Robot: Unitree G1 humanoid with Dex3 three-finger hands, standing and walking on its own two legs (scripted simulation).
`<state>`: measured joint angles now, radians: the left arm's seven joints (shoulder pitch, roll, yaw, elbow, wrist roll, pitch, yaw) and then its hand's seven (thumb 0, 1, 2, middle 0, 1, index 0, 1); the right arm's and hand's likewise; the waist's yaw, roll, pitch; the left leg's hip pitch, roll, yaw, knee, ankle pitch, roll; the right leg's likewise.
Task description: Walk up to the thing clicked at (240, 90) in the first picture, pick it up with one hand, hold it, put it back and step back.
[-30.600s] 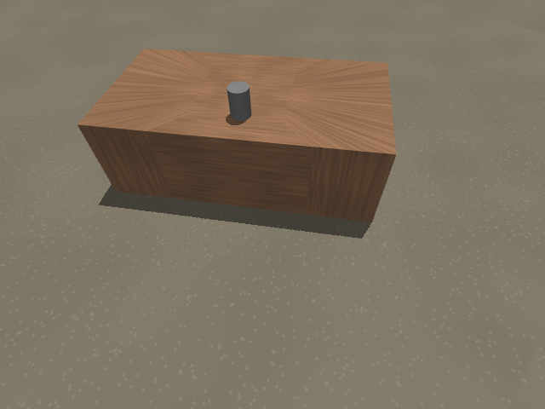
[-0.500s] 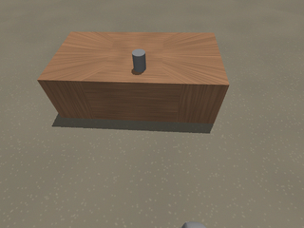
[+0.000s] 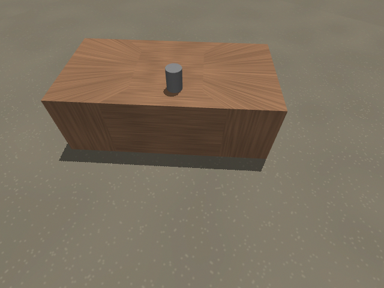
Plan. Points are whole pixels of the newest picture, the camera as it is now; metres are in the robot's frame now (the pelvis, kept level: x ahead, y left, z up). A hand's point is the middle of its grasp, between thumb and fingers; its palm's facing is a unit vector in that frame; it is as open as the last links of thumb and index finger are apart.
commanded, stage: step back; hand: left
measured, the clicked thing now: (174, 78) +1.14 +0.08 -0.28
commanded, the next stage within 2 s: stand in 0.30 s
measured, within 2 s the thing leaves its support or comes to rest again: neither
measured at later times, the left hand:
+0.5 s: hand out of the picture +0.15 +0.24 -0.13, palm faces -0.03 -0.94 -0.34, open 7.4 cm
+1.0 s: hand out of the picture +0.05 +0.25 -0.14, palm faces -0.04 -0.94 -0.35, open 7.4 cm
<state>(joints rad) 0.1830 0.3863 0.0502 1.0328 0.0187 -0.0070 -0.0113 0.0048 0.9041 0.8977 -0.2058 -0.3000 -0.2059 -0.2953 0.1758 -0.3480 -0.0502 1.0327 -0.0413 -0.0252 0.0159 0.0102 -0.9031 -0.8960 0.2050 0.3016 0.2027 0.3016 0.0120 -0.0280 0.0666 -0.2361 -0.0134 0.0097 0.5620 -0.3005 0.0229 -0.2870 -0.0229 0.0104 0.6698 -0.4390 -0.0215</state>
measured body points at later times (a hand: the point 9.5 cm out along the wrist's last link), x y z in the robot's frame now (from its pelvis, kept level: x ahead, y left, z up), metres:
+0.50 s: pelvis +0.02 +0.00 +0.01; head +0.03 +0.00 +0.46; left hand +0.15 +0.29 -0.11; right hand +0.12 -0.30 -0.11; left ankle +0.00 +0.11 -0.73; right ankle +0.02 -0.13 -0.73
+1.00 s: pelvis -0.01 -0.01 +0.02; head -0.01 -0.01 +0.47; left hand +0.06 +0.29 -0.11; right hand +0.05 -0.31 -0.12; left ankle +0.00 +0.11 -0.73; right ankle +0.02 -0.13 -0.73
